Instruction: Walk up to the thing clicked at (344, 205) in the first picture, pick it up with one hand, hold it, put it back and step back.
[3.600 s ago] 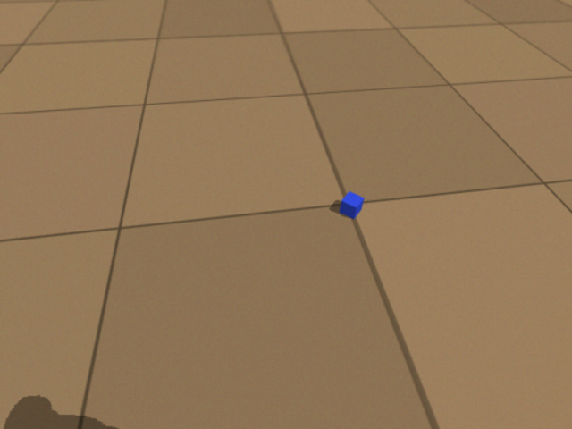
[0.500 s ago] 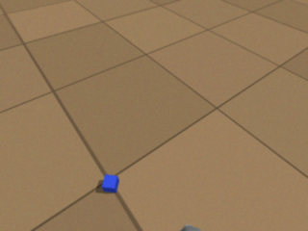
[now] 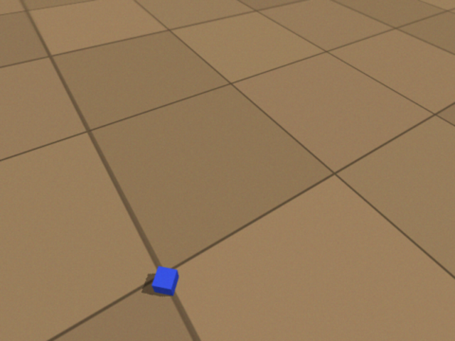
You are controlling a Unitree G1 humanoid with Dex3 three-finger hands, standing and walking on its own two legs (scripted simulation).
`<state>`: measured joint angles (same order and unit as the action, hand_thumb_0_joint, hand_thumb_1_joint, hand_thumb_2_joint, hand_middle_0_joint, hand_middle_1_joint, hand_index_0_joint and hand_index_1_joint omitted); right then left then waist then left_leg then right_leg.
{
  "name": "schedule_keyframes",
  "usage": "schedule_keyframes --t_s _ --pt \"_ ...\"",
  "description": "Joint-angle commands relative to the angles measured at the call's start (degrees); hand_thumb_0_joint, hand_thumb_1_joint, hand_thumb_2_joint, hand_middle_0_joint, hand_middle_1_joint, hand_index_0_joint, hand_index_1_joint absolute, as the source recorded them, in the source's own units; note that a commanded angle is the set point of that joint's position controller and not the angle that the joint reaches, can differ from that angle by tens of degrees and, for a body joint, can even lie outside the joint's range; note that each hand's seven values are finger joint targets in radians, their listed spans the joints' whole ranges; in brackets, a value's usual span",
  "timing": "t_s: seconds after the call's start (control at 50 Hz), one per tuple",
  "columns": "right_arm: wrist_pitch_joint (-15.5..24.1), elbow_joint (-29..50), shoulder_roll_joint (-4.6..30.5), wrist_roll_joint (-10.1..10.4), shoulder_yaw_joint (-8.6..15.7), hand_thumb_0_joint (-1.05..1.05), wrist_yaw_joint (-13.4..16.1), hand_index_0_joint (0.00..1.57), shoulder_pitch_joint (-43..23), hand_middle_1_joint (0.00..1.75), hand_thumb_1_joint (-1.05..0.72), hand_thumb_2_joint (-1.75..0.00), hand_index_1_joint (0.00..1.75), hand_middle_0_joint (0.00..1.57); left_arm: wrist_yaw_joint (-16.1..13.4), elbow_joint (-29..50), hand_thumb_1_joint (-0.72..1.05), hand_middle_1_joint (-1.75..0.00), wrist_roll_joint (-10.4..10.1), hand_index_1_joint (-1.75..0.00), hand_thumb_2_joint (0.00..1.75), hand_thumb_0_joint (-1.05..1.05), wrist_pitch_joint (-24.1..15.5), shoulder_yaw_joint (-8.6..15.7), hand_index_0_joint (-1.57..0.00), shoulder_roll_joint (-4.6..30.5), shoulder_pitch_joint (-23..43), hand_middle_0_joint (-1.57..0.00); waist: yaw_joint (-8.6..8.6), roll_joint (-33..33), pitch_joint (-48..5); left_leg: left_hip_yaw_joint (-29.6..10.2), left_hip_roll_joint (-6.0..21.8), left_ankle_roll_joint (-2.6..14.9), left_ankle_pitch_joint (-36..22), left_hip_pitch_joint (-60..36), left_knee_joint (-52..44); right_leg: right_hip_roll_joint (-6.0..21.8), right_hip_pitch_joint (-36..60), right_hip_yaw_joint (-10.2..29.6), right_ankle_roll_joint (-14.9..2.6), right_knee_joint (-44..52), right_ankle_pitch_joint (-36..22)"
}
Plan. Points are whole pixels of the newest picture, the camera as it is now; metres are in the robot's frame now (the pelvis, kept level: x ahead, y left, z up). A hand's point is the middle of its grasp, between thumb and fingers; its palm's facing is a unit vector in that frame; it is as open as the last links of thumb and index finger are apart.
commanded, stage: walk up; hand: left
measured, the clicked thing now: (165, 280) +0.47 +0.24 -0.71
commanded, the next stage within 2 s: stand in 1.30 s
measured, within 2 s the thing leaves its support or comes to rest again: neither
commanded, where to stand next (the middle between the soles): +0.07 +0.00 m, yaw +0 degrees
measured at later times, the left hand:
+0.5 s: hand out of the picture +0.08 +0.26 -0.13, palm faces +0.02 -0.93 -0.37, open 7.4 cm
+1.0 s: hand out of the picture +0.12 +0.24 -0.13, palm faces -0.02 -0.94 -0.33, open 7.4 cm
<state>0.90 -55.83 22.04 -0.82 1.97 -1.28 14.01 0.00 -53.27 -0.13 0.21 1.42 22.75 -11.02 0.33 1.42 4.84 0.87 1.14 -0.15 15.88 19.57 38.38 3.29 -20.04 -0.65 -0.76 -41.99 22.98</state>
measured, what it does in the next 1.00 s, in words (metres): stands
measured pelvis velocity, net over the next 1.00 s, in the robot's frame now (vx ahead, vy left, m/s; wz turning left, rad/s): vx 0.03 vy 0.00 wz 0.01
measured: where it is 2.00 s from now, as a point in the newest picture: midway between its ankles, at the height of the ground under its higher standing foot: outside the picture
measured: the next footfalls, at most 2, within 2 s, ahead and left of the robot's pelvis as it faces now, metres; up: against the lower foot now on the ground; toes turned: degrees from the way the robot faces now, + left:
none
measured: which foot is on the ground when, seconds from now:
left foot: down 0.00-1.00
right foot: down 0.00-1.00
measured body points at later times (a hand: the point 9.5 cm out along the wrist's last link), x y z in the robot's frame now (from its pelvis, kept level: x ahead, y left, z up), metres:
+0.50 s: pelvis +0.02 -0.01 +0.02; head +0.03 -0.02 +0.47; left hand +0.08 +0.31 -0.10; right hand +0.15 -0.30 -0.11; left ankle +0.05 +0.13 -0.72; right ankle +0.04 -0.14 -0.72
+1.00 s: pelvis +0.03 +0.00 +0.03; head +0.04 -0.01 +0.48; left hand +0.12 +0.29 -0.10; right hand +0.09 -0.31 -0.11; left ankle +0.05 +0.13 -0.72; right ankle +0.04 -0.14 -0.72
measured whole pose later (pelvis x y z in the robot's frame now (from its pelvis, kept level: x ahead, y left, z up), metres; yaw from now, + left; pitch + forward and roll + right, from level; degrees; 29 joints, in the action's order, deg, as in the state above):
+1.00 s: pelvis +0.03 +0.00 +0.03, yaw +0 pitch -2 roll +0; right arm 0.3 -67.6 20.2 -0.1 0.4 -1.2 6.0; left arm 0.6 -66.2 0.7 -0.5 0.7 19.4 -3.5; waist -0.9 -0.6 2.9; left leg 0.3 1.7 -1.1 8.7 9.2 20.0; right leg 2.1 -7.2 -1.6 1.7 -18.8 9.6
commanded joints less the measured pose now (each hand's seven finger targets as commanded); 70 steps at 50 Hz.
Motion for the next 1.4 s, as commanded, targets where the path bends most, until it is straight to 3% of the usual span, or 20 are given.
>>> schedule_keyframes --t_s 0.0,0.04,0.08,0.1,0.14,0.18,0.24,0.3,0.38,0.54,0.58,0.72,0.92,1.26,1.28,1.32,1.38 --pt "1.15 4.45 13.63 0.13 1.84 0.00 1.12 0.20 -8.23 0.30 -0.90 -0.90 0.30 0.20 -0.50 -0.57 0.90 -0.30 -0.32 -0.30 0.90 0.00 -1.79 2.37 -0.20 10.63 -1.90 -0.20 2.55 -10.44 -3.03 -12.45 9.64 6.50 3.34 4.64 -16.80 -0.63 7.45 1.09 -1.25 7.87 -2.48" --pt "1.16 3.58 12.37 0.64 1.39 0.00 0.94 0.20 -7.77 0.30 -0.90 -0.90 0.30 0.20 -0.64 -1.78 0.90 -0.30 -0.20 -0.30 0.90 0.00 -2.26 2.26 -0.20 11.34 -1.44 -0.20 2.00 -11.56 -4.74 -10.20 7.83 3.72 -3.68 1.83 -13.85 0.27 9.95 1.96 -1.24 11.70 -11.73" --pt "0.94 2.25 12.00 0.88 0.93 0.00 0.88 0.20 -7.38 0.30 -0.90 -0.90 0.30 0.20 -0.70 -2.64 0.90 -0.30 -0.08 -0.30 0.90 0.00 -2.29 1.68 -0.20 11.05 0.97 -0.20 0.91 -10.34 -6.85 -10.76 8.12 3.58 -0.11 -0.23 -15.38 0.88 10.09 3.48 -1.33 13.22 -9.63" --pt "0.74 1.73 12.02 0.91 0.97 0.00 0.87 0.20 -7.20 0.30 -0.90 -0.90 0.30 0.20 -0.56 -2.94 0.90 -0.30 0.02 -0.30 0.90 0.00 -2.25 1.31 -0.20 11.08 2.22 -0.20 0.21 -9.37 -6.05 -11.13 7.86 3.45 5.33 -0.27 -17.52 0.90 8.94 3.78 -1.37 13.88 -6.50" --pt "0.67 0.95 12.42 0.80 0.96 0.00 0.97 0.20 -9.51 0.30 -0.90 -0.90 0.30 0.20 -0.27 -4.04 0.90 -0.30 -0.01 -0.30 0.90 0.00 -2.33 0.92 -0.20 10.62 3.05 -0.20 0.50 -7.97 -5.19 -10.79 7.85 3.12 6.72 -2.14 -17.81 1.08 7.85 3.42 -1.02 15.70 -6.22" --pt "0.66 -0.02 11.92 0.99 0.56 0.00 0.97 0.20 -9.90 0.30 -0.90 -0.90 0.30 0.20 -0.24 -5.08 0.90 -0.30 -0.18 -0.30 0.90 0.00 -2.71 0.87 -0.20 10.91 4.15 -0.20 0.20 -5.54 -3.97 -9.90 6.89 2.66 3.33 -2.45 -17.09 1.99 7.70 4.58 -1.27 18.39 -8.39" --pt "0.95 -1.29 11.45 1.19 0.34 0.00 0.96 0.20 -10.57 0.30 -0.90 -0.90 0.30 0.20 -0.30 -6.35 0.90 -0.30 -0.14 -0.30 0.90 0.00 -3.20 0.72 -0.20 10.90 5.11 -0.20 -0.23 -3.90 -6.57 -7.83 6.49 2.55 -6.58 -7.33 -15.73 3.22 8.92 4.54 -1.00 19.69 -15.35" --pt "0.89 -2.42 11.19 1.41 0.40 0.00 0.95 0.20 -11.35 0.30 -0.90 -0.90 0.30 0.20 -0.36 -7.60 0.90 -0.30 -0.16 -0.30 0.90 0.00 -3.35 0.67 -0.20 10.74 5.78 -0.20 -0.35 -1.70 -8.02 -6.48 6.20 2.52 -12.22 -10.98 -14.94 4.06 9.37 4.50 -0.56 20.90 -19.29" --pt "0.32 -4.00 10.38 1.37 0.57 0.00 0.90 0.20 -12.24 0.30 -0.90 -0.90 0.30 0.20 -0.38 -8.63 0.90 -0.30 -0.06 -0.30 0.90 0.00 -3.19 0.62 -0.20 10.36 8.11 -0.20 -0.85 0.72 -6.40 -5.84 5.60 1.93 -10.57 -11.88 -16.82 4.73 8.40 5.00 -0.33 23.77 -16.60" --pt "-0.02 -6.27 10.26 0.89 0.49 0.00 0.55 0.20 -13.93 0.30 -0.90 -0.90 0.30 0.20 -0.38 -9.89 0.90 -0.30 0.54 -0.30 0.90 0.00 -2.89 0.81 -0.20 10.05 8.90 -0.20 -0.14 0.77 -4.98 -6.01 5.46 1.40 -6.58 -12.15 -20.33 4.54 8.87 5.23 0.10 27.73 -9.16" --pt "0.07 -6.84 10.12 0.71 0.43 0.00 0.57 0.20 -13.50 0.30 -0.90 -0.90 0.30 0.20 -0.35 -9.98 0.90 -0.30 0.54 -0.30 0.90 0.00 -2.81 0.98 -0.20 10.07 9.39 -0.20 -0.25 0.14 -5.23 -6.03 5.39 1.12 -6.27 -11.59 -21.06 4.45 9.79 5.14 0.03 27.66 -9.15" --pt "0.54 -7.59 10.52 0.69 0.37 0.00 0.93 0.20 -13.20 0.30 -0.90 -0.90 0.30 0.20 -0.35 -9.96 0.90 -0.30 0.43 -0.30 0.90 0.00 -2.43 1.25 -0.20 9.73 9.50 -0.20 -0.05 -2.18 -8.14 -5.61 6.30 1.16 -11.79 -11.86 -21.70 4.29 14.57 3.62 0.12 25.66 -17.57" --pt "0.53 -7.75 10.41 0.56 0.24 0.00 1.06 0.20 -12.35 0.30 -0.90 -0.90 0.30 0.20 -0.24 -10.08 0.90 -0.30 0.49 -0.30 0.90 0.00 -1.98 1.31 -0.20 9.28 9.77 -0.20 -0.24 -2.75 -6.05 -6.33 6.19 1.13 -7.90 -10.00 -23.10 3.71 14.13 3.80 0.29 26.36 -15.36" --pt "0.25 -7.12 10.11 0.59 0.60 0.00 1.17 0.20 -11.80 0.30 -0.90 -0.90 0.30 0.20 -0.33 -9.79 0.90 -0.30 0.76 -0.30 0.90 0.00 -2.04 1.45 -0.20 9.21 10.25 -0.20 -0.94 -0.59 -6.52 -5.32 5.84 1.04 -11.21 -12.62 -21.91 3.98 12.74 3.53 0.55 26.66 -17.15" --pt "0.41 -6.80 9.83 0.18 0.46 0.00 1.30 0.20 -11.67 0.30 -0.90 -0.90 0.30 0.20 -0.45 -9.68 0.90 -0.30 0.59 -0.30 0.90 0.00 -1.98 1.20 -0.20 9.46 9.29 -0.20 -0.96 0.41 -6.43 -5.80 6.85 0.70 -11.95 -13.24 -22.72 4.37 12.47 3.41 0.36 26.43 -16.11" --pt "0.38 -6.70 9.89 0.18 0.44 0.00 1.22 0.20 -11.97 0.30 -0.90 -0.90 0.30 0.20 -0.46 -9.65 0.90 -0.30 0.57 -0.30 0.90 0.00 -1.97 1.00 -0.20 9.09 8.88 -0.20 -0.88 0.38 -5.25 -5.76 6.42 0.45 -11.03 -12.48 -22.82 4.23 11.86 3.52 0.52 27.30 -14.52" --pt "0.58 -6.44 10.21 0.15 0.57 0.00 1.29 0.20 -12.32 0.30 -0.90 -0.90 0.30 0.20 -0.38 -9.31 0.90 -0.30 0.61 -0.30 0.90 0.00 -2.05 0.98 -0.20 9.03 8.43 -0.20 -0.74 -1.89 -6.89 -5.35 6.58 0.54 -13.19 -13.48 -22.35 4.42 12.75 3.43 0.40 26.59 -16.64"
